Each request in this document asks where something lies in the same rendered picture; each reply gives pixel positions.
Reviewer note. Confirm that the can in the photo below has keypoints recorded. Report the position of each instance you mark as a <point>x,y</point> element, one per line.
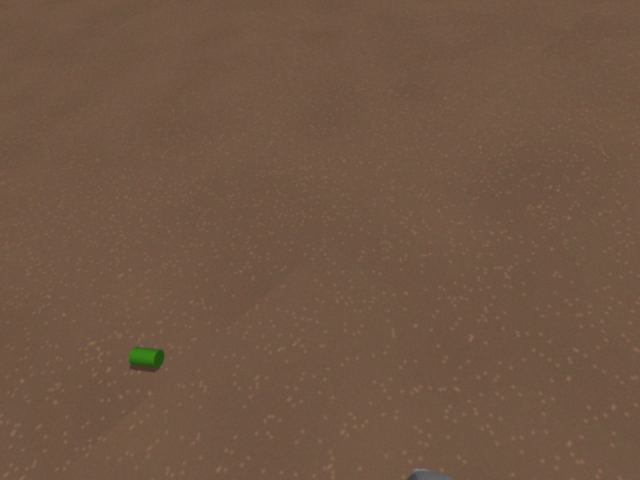
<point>146,357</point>

